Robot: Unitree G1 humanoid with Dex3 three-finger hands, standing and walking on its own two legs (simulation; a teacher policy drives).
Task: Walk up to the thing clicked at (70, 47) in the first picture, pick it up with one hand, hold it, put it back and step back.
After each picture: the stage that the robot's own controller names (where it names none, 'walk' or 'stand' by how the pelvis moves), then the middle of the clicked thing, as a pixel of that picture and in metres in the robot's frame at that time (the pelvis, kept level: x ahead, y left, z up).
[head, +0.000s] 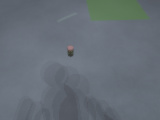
stand; (70, 51) +1.31 +0.08 -0.72
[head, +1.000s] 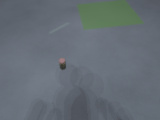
walk; (62, 64) +1.18 +0.24 -0.71
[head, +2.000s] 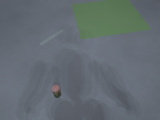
walk; (56, 91) +0.74 +0.27 -0.71
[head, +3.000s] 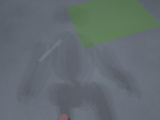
walk; out of the picture +0.44 +0.24 -0.71
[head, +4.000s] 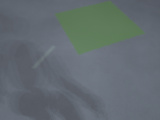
stand; out of the picture +0.42 +0.04 -0.71
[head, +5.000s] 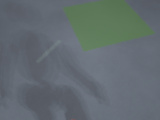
stand; out of the picture +0.39 +0.05 -0.70
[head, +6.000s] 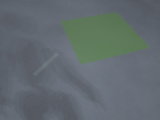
walk; out of the picture +0.36 +0.05 -0.72
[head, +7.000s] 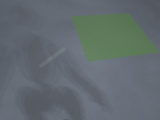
stand; out of the picture +0.38 +0.02 -0.69
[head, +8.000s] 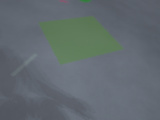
walk; out of the picture +0.41 +0.08 -0.72
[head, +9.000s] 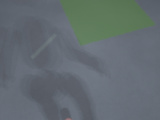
stand; out of the picture +0.35 +0.09 -0.70
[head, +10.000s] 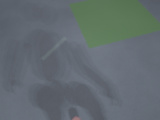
stand; out of the picture +0.39 +0.07 -0.68
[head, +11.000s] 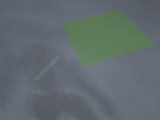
stand; out of the picture +0.32 +0.10 -0.69
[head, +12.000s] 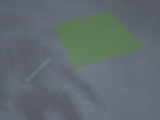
stand; out of the picture +0.29 +0.09 -0.72
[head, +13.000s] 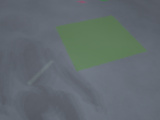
stand; out of the picture +0.29 +0.09 -0.73
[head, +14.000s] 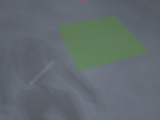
stand; out of the picture +0.28 +0.08 -0.73
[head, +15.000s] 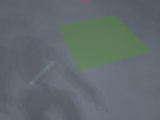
go down; out of the picture +0.27 +0.08 -0.73
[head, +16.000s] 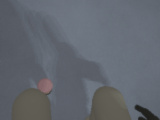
go down; (45, 87) +0.36 +0.11 -0.36
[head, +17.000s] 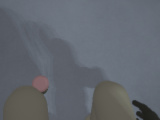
approach; (40, 85) +0.36 +0.12 -0.29
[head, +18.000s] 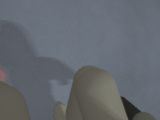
close in; out of the picture +0.36 +0.16 -0.23
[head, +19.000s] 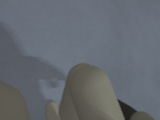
close; out of the picture +0.38 +0.16 -0.22
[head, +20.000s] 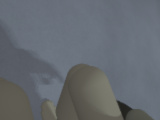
close; out of the picture +0.37 +0.16 -0.23
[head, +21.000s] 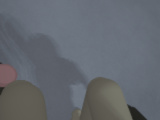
lift; (0, 82) +0.32 +0.23 -0.14
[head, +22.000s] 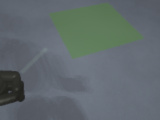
stand; out of the picture +0.18 +0.01 -0.65
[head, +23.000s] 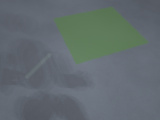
stand; out of the picture +0.17 -0.04 -0.68
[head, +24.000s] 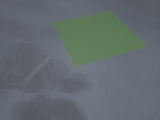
stand; out of the picture +0.19 +0.02 -0.68
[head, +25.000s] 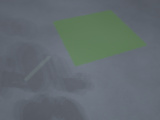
hold; out of the picture +0.20 +0.05 -0.68
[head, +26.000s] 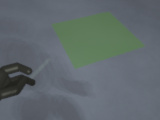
hold; out of the picture +0.19 +0.04 -0.71
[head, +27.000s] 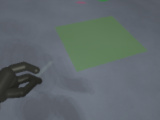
hold; out of the picture +0.19 +0.05 -0.72
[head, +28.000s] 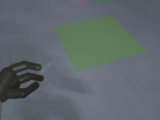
hold; out of the picture +0.19 +0.06 -0.73
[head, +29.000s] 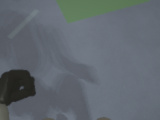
crouch; out of the picture +0.24 +0.06 -0.56
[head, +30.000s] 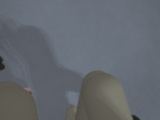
lower; (22, 104) +0.27 +0.11 -0.26
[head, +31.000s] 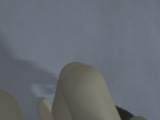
lower; out of the picture +0.28 +0.12 -0.25
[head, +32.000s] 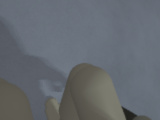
lower; out of the picture +0.28 +0.12 -0.25
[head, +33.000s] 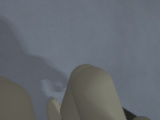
lower; out of the picture +0.28 +0.12 -0.26
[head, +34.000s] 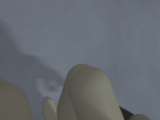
lower; out of the picture +0.28 +0.13 -0.26
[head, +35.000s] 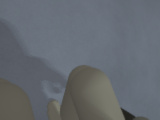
loosen; out of the picture +0.28 +0.12 -0.26
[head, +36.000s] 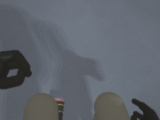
hold; (56, 110) +0.28 +0.08 -0.41
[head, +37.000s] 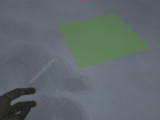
stand; out of the picture +0.21 +0.05 -0.70
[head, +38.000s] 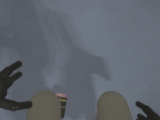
crouch; (59, 105) +0.27 +0.08 -0.42
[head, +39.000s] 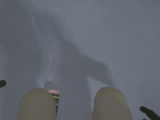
stand; (51, 102) +0.28 +0.10 -0.39
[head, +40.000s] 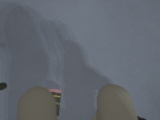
stand; (53, 102) +0.29 +0.11 -0.35
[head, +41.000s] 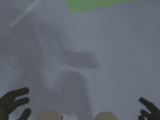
stand; out of the picture +0.26 +0.10 -0.52
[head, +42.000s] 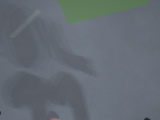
stand; out of the picture +0.25 +0.11 -0.60
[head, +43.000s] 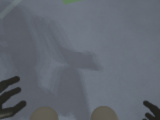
rise; (45, 118) +0.27 +0.14 -0.49
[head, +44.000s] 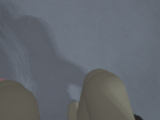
lower; out of the picture +0.28 +0.20 -0.27
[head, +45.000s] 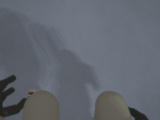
walk; (33, 102) +0.31 +0.19 -0.39
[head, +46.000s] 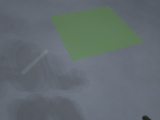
stand; out of the picture +0.26 +0.18 -0.67
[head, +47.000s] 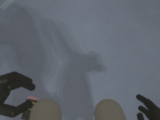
crouch; (30, 108) +0.30 +0.24 -0.45
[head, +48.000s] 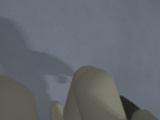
stand; out of the picture +0.28 +0.31 -0.25
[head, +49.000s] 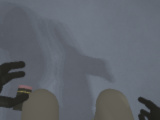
stand; (22, 98) +0.32 +0.25 -0.38
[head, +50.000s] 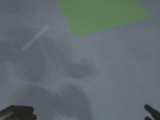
crouch; out of the picture +0.29 +0.21 -0.60
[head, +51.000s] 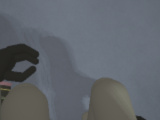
crouch; (0, 97) +0.32 +0.27 -0.29
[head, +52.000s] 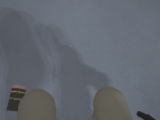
lower; (16, 98) +0.33 +0.27 -0.37
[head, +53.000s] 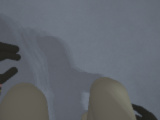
lower; out of the picture +0.31 +0.30 -0.28
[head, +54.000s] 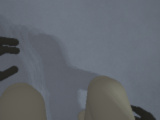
stand; out of the picture +0.31 +0.31 -0.28
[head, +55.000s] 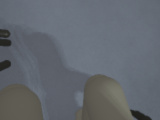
crouch; out of the picture +0.31 +0.33 -0.28
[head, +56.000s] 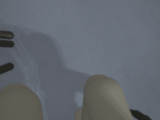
lower; out of the picture +0.31 +0.34 -0.28
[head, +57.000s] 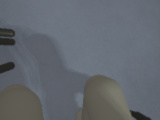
stand; out of the picture +0.31 +0.35 -0.28
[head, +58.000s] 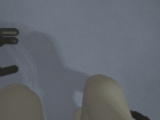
lower; out of the picture +0.30 +0.36 -0.28
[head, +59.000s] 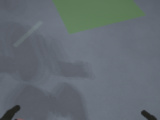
stand; out of the picture +0.31 +0.33 -0.59
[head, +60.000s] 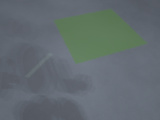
stand; out of the picture +0.29 +0.34 -0.68
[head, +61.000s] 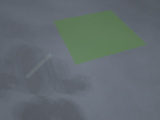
stand; out of the picture +0.30 +0.35 -0.68
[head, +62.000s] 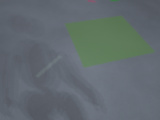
stand; out of the picture +0.32 +0.36 -0.73
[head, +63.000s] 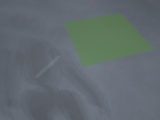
stand; out of the picture +0.32 +0.40 -0.75
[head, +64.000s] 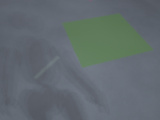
stand; out of the picture +0.31 +0.42 -0.75
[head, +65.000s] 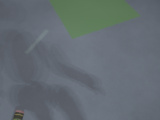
walk; (17, 119) +0.41 +0.46 -0.72
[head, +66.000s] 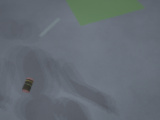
walk; (27, 85) +0.72 +0.49 -0.73
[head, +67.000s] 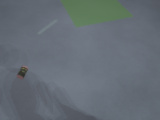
stand; (22, 72) +0.96 +0.51 -0.73
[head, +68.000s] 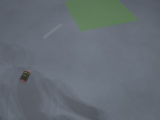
stand; (24, 76) +0.95 +0.52 -0.75
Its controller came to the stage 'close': yes
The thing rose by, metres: 0.25
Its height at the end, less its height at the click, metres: -0.02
